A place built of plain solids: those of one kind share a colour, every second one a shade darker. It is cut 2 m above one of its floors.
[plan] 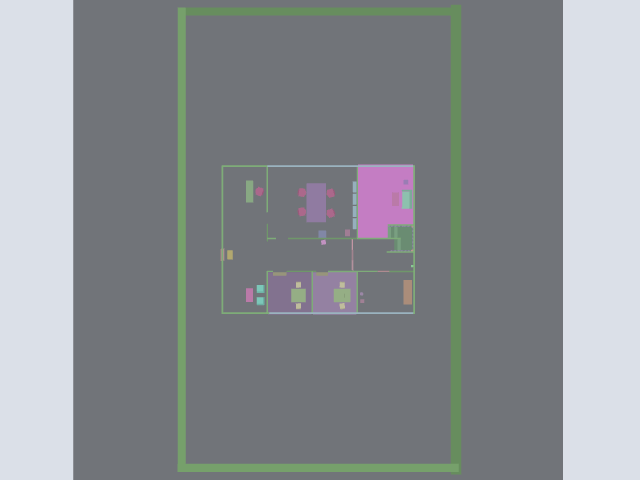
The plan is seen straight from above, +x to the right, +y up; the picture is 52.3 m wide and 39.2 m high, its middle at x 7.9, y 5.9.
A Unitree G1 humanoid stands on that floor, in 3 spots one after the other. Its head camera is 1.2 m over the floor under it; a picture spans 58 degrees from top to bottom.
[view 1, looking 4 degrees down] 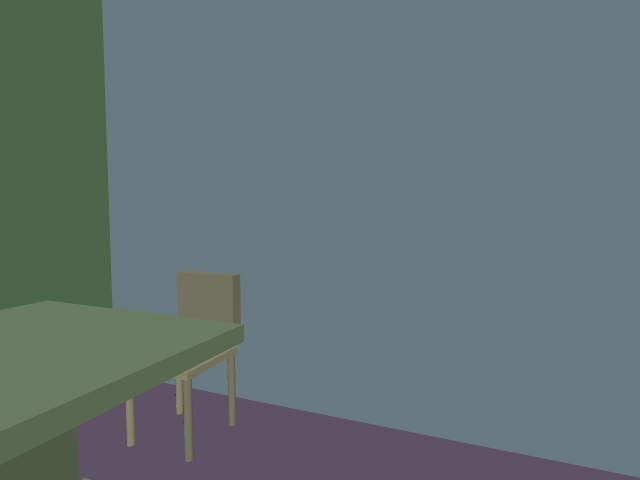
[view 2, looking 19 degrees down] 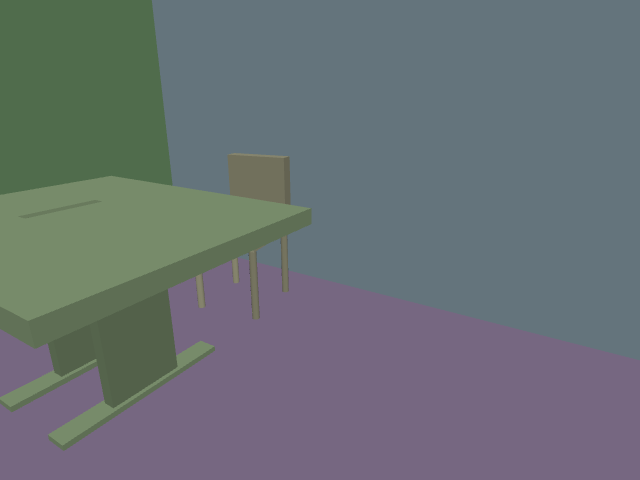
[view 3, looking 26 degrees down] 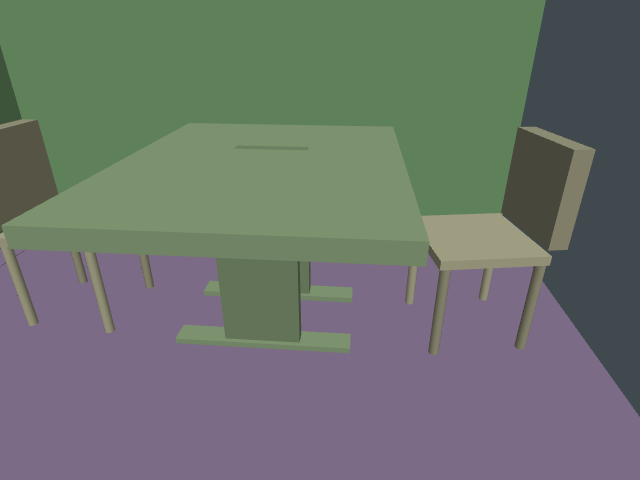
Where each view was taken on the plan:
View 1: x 4.61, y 2.27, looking -67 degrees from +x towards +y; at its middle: glazing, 2.48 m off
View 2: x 8.08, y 2.27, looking -58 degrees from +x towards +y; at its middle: glazing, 2.84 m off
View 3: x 8.08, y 1.00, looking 5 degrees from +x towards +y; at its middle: meeting_table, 1.06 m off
